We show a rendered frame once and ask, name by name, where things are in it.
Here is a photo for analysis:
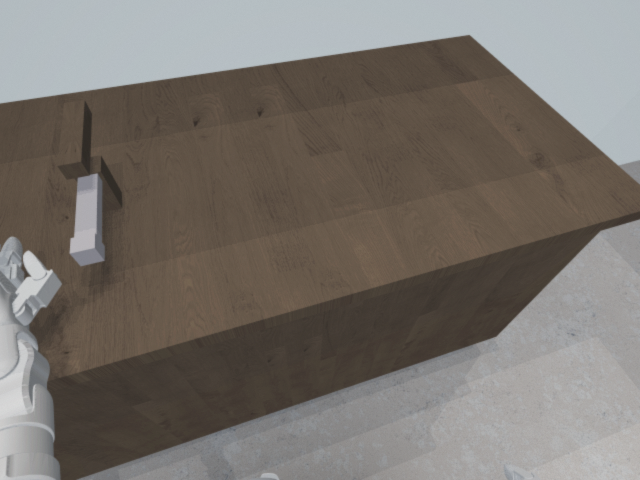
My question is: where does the counter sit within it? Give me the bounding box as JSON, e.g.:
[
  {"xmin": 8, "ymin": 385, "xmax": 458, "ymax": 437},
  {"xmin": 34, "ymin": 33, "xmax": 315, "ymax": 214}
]
[{"xmin": 0, "ymin": 35, "xmax": 640, "ymax": 480}]

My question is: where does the left robot forearm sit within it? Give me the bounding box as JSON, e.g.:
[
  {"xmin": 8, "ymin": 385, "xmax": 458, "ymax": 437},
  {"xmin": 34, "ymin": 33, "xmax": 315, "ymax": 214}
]
[{"xmin": 0, "ymin": 324, "xmax": 61, "ymax": 480}]

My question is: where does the tap lever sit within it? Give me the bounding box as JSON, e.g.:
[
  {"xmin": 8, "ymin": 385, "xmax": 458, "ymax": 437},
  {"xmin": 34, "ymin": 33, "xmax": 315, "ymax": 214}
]
[{"xmin": 70, "ymin": 173, "xmax": 105, "ymax": 266}]

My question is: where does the left robot hand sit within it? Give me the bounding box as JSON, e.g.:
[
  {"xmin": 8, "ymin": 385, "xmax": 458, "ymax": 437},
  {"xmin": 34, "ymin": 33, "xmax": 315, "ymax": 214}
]
[{"xmin": 0, "ymin": 237, "xmax": 62, "ymax": 330}]

